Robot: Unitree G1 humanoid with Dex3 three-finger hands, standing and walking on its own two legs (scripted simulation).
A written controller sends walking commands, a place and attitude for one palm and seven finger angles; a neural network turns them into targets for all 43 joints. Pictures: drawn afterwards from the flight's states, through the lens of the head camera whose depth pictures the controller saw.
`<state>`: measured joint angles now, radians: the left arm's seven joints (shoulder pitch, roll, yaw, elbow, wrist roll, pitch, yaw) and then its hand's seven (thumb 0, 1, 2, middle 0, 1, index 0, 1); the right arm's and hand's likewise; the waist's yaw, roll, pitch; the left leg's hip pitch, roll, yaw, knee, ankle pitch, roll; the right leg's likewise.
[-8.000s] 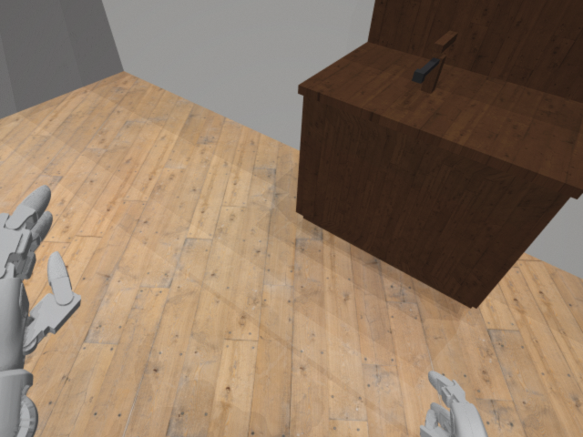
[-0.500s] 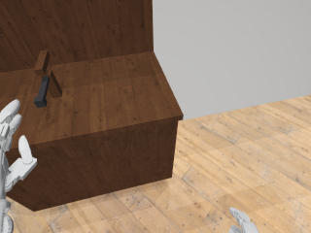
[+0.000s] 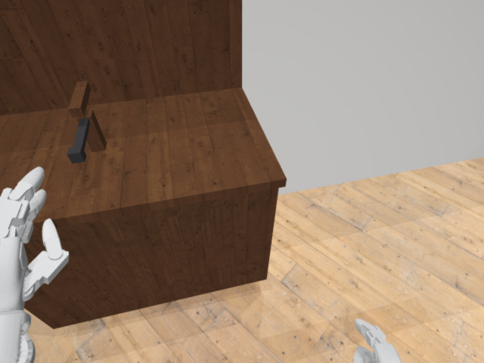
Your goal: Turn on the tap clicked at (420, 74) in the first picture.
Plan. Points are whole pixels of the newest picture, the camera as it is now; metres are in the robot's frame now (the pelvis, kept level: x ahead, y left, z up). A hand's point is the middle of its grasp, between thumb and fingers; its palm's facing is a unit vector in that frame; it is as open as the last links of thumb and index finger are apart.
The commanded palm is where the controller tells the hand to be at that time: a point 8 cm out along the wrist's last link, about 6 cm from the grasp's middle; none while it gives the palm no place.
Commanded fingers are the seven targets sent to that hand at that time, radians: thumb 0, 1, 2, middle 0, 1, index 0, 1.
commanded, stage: come to a stop and stand still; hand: left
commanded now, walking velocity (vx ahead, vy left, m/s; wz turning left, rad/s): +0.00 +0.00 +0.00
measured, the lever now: (76, 154) +0.52 +0.42 +0.04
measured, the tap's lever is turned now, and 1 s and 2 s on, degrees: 0 0 0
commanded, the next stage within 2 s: look again from close up in 0.16 s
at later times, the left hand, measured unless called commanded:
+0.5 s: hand (58, 221) +0.25 +0.27 +0.16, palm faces +0.34 -0.86 -0.38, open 7.4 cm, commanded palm +0.19 +0.31 +0.18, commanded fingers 0.00 0.90 0.90 -0.20 -0.30 -0.20 -0.30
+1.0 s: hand (57, 191) +0.31 +0.31 +0.15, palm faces +0.35 -0.86 -0.36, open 7.4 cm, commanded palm +0.25 +0.34 +0.18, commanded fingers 0.00 0.90 0.90 -0.20 -0.30 -0.20 -0.30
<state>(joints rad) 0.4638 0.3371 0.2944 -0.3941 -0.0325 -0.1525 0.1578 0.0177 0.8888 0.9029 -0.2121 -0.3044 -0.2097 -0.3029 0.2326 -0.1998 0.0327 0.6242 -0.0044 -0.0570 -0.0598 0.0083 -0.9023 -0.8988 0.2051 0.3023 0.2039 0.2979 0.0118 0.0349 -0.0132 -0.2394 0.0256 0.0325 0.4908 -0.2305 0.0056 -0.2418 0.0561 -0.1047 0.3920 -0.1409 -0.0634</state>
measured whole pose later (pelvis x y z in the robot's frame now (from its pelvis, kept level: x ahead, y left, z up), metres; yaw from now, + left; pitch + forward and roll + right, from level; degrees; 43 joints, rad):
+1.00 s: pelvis +0.08 +0.07 -0.01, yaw -2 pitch +0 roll -3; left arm 0.37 0.37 0.35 -0.41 -0.03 -0.20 0.09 0.02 0.89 0.90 -0.21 -0.30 -0.21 -0.30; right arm 0.21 -0.19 0.03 0.53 -0.01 -0.09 0.00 0.01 -0.90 -0.90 0.21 0.30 0.21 0.30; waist 0.01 0.01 0.01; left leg -0.20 -0.02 0.09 0.64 -0.42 0.07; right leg -0.22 0.00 -0.06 0.56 -0.33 0.00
